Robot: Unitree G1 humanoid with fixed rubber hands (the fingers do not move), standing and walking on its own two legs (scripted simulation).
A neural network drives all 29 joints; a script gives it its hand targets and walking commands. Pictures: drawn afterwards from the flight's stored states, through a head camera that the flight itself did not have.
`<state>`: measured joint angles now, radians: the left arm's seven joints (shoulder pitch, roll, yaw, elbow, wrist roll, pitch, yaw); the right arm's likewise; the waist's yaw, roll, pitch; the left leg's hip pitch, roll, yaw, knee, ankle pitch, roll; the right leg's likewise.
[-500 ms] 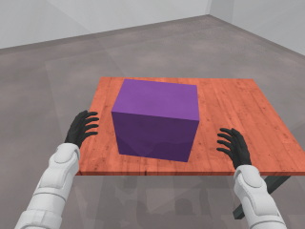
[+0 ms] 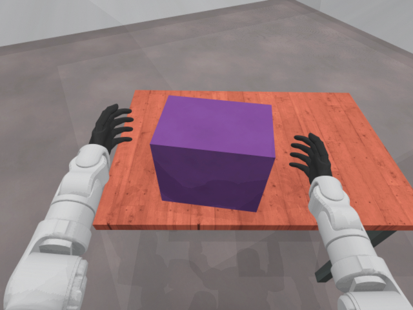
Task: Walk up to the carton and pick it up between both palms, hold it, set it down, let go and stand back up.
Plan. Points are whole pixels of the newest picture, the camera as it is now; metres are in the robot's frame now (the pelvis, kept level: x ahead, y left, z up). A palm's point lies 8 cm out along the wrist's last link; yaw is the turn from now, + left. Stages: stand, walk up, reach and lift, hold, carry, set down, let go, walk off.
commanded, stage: reach and lift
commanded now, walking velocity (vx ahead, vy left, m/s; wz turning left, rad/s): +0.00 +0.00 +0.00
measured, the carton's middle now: (213, 155) +0.48 +0.03 -0.01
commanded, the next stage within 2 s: none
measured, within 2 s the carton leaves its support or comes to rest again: neither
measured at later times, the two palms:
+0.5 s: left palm (109, 125) +0.44 +0.25 +0.12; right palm (306, 153) +0.43 -0.17 +0.08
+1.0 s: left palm (128, 154) +0.44 +0.23 +0.02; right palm (296, 172) +0.44 -0.17 +0.00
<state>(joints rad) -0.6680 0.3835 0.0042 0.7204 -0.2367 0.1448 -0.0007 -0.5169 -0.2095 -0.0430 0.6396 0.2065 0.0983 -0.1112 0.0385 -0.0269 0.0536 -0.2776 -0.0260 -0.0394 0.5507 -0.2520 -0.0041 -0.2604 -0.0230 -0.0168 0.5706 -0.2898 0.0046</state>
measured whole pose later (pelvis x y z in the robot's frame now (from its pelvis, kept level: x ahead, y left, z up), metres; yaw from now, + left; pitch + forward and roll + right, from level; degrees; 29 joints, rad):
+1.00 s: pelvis +0.02 +0.00 -0.01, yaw -1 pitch +24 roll -1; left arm -0.88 0.31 0.00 1.31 -0.25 -0.37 -0.02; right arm -0.78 -0.21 0.06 1.22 0.24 -0.34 -0.09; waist 0.03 -0.03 -0.22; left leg -0.79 -0.01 -0.04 0.59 -0.23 -0.01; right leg -0.75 0.00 -0.02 0.57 -0.24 0.01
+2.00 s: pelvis +0.01 +0.01 -0.01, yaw -1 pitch +22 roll -1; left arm -0.85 0.13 0.21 1.32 -0.11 -0.55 0.00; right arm -0.78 -0.05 -0.43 1.22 -0.14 -0.49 -0.10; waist 0.03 -0.03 -0.17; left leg -0.76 -0.01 -0.04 0.59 -0.22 -0.01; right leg -0.73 0.00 -0.02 0.57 -0.23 0.01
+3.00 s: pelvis +0.01 +0.00 -0.01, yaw -1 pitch +22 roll -1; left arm -0.82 0.11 0.23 1.35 -0.09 -0.69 0.03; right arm -0.76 -0.04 -0.37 1.24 -0.20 -0.60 -0.19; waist 0.02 -0.03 -0.15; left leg -0.74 -0.01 -0.04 0.59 -0.23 0.00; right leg -0.70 0.00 -0.02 0.57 -0.24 0.01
